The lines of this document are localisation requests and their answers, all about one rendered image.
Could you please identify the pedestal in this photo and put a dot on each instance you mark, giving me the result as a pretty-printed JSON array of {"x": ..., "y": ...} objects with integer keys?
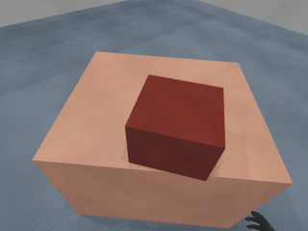
[{"x": 85, "y": 155}]

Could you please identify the right robot hand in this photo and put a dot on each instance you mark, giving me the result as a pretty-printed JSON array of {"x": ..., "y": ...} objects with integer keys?
[{"x": 258, "y": 218}]

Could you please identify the carton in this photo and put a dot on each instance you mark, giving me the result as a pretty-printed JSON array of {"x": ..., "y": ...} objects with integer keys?
[{"x": 177, "y": 126}]

